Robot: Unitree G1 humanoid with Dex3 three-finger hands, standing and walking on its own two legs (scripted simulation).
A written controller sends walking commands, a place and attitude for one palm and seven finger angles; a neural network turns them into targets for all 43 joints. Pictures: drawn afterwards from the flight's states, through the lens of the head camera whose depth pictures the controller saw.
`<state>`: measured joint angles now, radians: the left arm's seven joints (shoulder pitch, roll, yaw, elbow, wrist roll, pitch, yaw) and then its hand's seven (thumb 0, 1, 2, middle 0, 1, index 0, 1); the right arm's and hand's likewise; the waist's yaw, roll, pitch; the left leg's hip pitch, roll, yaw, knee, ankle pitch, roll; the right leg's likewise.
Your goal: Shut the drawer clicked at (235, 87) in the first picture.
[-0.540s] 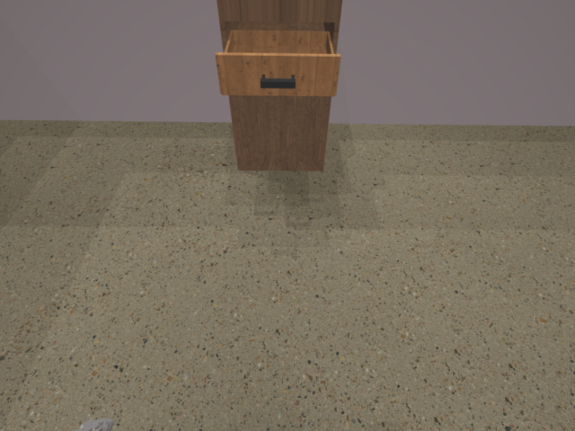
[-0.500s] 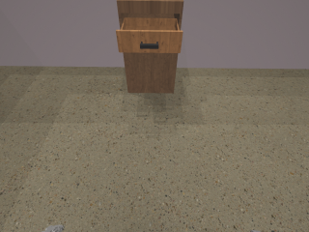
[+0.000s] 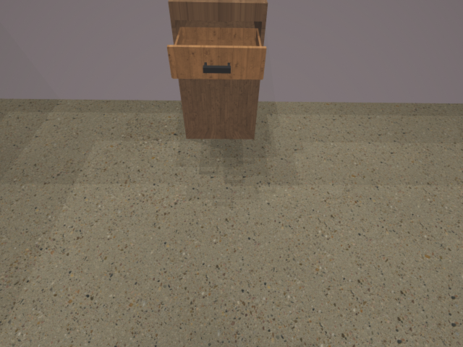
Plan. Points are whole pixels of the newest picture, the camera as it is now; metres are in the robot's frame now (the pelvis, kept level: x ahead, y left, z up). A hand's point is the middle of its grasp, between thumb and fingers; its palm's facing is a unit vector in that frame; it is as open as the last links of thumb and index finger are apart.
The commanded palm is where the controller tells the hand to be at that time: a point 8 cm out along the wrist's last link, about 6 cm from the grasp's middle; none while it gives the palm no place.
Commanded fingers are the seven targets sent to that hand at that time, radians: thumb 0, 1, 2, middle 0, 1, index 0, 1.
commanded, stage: stand and wait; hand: left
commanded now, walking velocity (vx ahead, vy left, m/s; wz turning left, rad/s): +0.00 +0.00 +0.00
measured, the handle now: (217, 67) +1.19 +0.13 -0.10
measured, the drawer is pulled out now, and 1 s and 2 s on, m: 0.29 0.29 0.29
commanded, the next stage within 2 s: look at it before walking up in 0.28 s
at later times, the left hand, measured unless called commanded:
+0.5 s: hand out of the picture +0.07 +0.25 -0.15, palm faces -0.03 -0.94 -0.34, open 7.4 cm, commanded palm none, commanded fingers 0.00 0.90 0.90 -0.20 -0.30 -0.20 -0.30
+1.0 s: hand out of the picture +0.06 +0.25 -0.15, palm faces -0.03 -0.94 -0.33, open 7.4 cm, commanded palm none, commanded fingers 0.00 0.90 0.90 -0.20 -0.30 -0.20 -0.30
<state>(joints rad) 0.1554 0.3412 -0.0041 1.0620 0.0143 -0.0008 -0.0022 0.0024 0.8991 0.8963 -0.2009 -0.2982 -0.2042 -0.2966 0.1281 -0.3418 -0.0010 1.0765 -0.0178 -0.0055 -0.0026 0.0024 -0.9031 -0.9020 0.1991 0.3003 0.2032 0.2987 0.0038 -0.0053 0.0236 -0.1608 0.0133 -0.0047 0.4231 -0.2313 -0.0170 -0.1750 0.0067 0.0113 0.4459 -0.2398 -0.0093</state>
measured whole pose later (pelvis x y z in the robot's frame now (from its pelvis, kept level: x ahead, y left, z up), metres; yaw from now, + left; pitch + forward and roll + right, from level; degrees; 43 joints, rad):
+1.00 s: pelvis -0.01 +0.00 +0.00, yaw +0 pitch -2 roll +0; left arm 0.16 0.34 0.00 1.09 0.02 -0.01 0.00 0.00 0.90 0.90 -0.20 -0.30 -0.20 -0.30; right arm 0.13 -0.33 0.00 1.12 -0.01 -0.01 0.00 0.00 -0.90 -0.90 0.20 0.30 0.20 0.30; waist 0.01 -0.01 0.03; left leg -0.15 0.02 0.00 0.37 -0.19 -0.02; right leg -0.16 0.01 0.02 0.39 -0.20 -0.01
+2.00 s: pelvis +0.31 -0.02 -0.03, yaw -15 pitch -2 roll +0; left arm 0.08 0.20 0.06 0.95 0.03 -0.06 -0.02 0.00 0.91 0.90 -0.19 -0.30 -0.20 -0.30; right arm 0.53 -0.10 -0.02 1.21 -0.01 -0.04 -0.02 0.00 -0.91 -0.90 0.20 0.30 0.20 0.30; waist -0.04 -0.01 0.09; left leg -0.04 0.10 0.18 0.92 -0.52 -0.01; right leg -0.45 0.00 -0.17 0.66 -0.15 -0.12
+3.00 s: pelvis +0.61 -0.11 -0.01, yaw -16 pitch -1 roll +0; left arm 0.13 0.14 0.04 0.98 0.03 -0.02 0.03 -0.01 0.91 0.90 -0.20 -0.30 -0.20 -0.30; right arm 0.32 -0.14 -0.05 1.08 -0.02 0.04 0.00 0.00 -0.91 -0.90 0.19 0.30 0.20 0.30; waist -0.04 0.02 0.05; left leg -0.42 0.08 0.10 1.04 -0.49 -0.04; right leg -0.29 -0.12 -0.26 0.56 -0.23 -0.02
